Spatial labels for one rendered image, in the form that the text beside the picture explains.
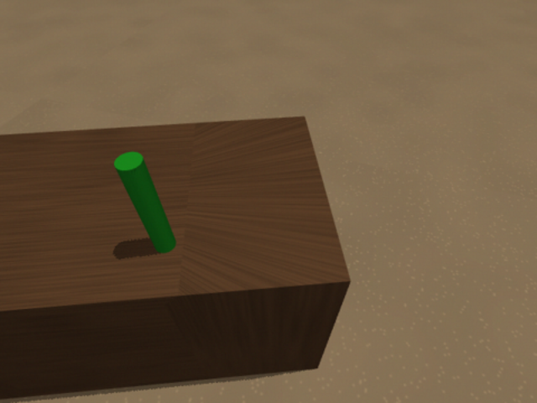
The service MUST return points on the can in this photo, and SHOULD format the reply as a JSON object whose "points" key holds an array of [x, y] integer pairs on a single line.
{"points": [[138, 183]]}

